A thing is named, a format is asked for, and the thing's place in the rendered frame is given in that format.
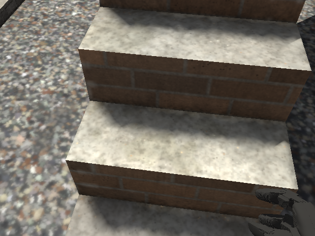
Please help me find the right robot hand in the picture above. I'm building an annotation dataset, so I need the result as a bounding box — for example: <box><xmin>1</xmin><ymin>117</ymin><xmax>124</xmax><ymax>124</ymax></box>
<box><xmin>248</xmin><ymin>188</ymin><xmax>315</xmax><ymax>236</ymax></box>

